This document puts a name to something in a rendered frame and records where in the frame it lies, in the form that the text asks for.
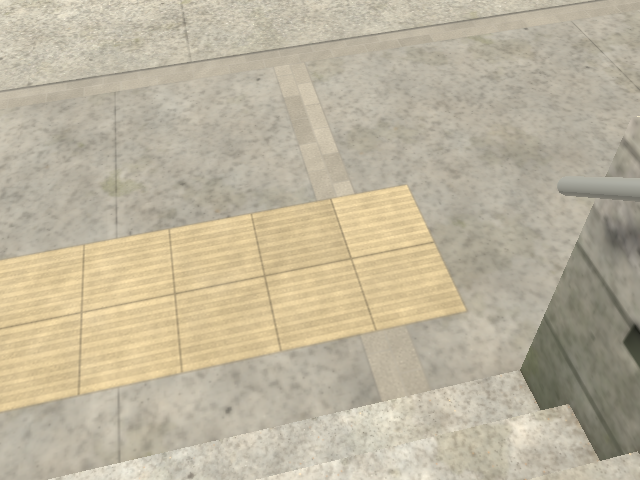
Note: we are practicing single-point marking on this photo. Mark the stairs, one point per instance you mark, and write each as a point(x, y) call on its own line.
point(486, 429)

